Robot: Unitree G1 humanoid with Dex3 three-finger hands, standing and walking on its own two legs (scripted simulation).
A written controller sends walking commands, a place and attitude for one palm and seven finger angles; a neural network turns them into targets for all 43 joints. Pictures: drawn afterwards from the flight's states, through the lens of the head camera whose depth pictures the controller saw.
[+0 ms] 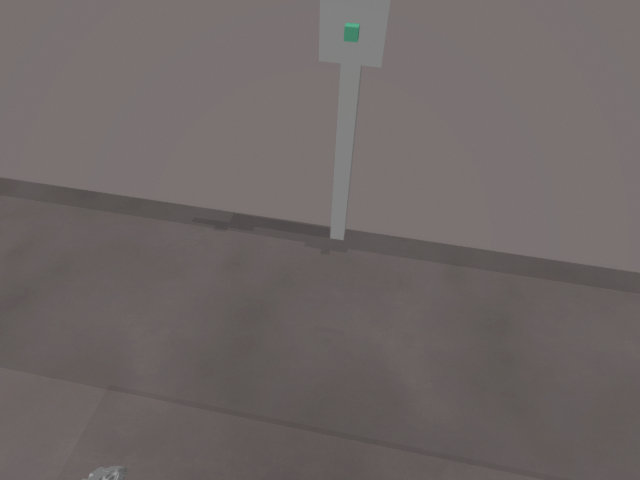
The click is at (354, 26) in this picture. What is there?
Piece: button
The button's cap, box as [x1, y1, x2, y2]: [344, 22, 359, 41]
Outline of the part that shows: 346,22 344,29 344,40 357,41 359,24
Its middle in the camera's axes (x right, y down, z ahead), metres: +0.08 -0.55 +1.02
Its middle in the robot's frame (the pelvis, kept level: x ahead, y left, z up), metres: +1.15 -0.02 +0.09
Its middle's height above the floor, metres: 0.86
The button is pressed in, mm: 0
